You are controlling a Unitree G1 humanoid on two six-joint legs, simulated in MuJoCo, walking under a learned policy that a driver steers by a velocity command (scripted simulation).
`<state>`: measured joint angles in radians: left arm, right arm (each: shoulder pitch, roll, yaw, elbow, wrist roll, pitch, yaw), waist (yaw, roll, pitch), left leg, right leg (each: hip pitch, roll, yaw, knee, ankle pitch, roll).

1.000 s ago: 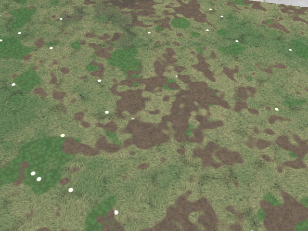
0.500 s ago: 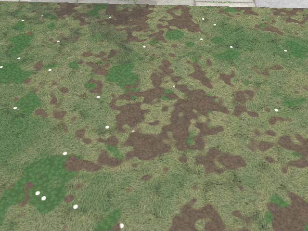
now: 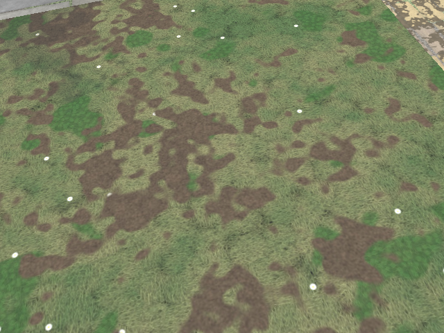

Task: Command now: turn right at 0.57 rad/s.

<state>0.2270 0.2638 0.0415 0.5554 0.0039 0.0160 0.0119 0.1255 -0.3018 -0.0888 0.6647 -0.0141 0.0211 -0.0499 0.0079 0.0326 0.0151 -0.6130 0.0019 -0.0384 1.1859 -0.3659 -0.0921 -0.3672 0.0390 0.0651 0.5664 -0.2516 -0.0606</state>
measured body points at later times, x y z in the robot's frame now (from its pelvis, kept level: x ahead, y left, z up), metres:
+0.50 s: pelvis +0.08 +0.01 +0.01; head +0.09 +0.03 +0.46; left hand +0.29 +0.24 -0.08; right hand +0.07 -0.26 -0.10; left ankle +0.02 +0.14 -0.74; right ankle +0.12 -0.14 -0.67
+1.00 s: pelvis +0.30 -0.04 +0.00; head +0.32 -0.03 +0.45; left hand +0.27 +0.25 -0.11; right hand +0.55 -0.24 -0.08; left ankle +0.41 +0.14 -0.67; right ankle +0.23 -0.16 -0.74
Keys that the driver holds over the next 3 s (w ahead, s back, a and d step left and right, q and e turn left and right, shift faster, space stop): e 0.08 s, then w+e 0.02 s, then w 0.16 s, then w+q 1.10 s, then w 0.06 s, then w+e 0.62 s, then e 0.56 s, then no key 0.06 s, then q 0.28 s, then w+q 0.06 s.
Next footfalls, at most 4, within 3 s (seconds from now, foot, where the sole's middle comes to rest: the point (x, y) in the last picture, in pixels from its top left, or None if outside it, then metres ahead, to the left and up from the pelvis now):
0.30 left None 0.06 0.13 -0.77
0.66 right None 0.27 -0.16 -0.77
1.16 left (204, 307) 0.53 0.15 -0.77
1.68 right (227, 208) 0.88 0.08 -0.77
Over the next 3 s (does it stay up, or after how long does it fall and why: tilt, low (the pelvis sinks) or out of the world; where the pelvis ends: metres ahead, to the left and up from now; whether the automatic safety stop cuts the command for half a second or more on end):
stays up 1.04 0.17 0.00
